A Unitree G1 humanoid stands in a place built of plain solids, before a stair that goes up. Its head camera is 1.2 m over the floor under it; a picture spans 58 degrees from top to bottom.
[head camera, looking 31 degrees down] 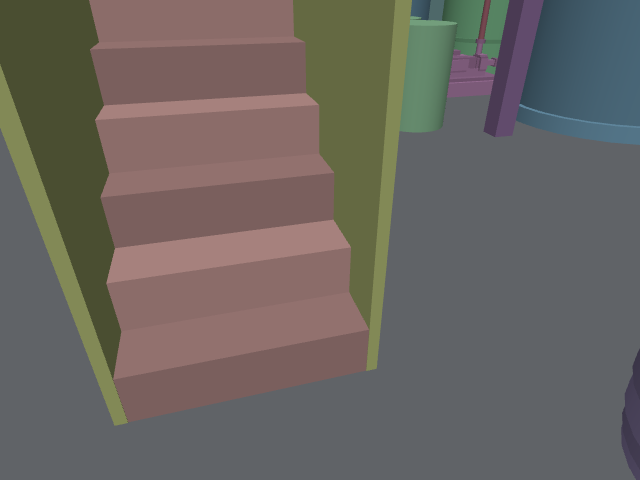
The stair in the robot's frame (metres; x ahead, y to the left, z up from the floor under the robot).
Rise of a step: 0.20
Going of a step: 0.21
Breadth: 0.88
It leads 15 degrees to the left of straight ahead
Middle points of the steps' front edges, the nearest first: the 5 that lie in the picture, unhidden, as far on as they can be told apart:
0.98 0.22 0.20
1.19 0.28 0.39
1.39 0.33 0.59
1.59 0.39 0.79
1.80 0.44 0.99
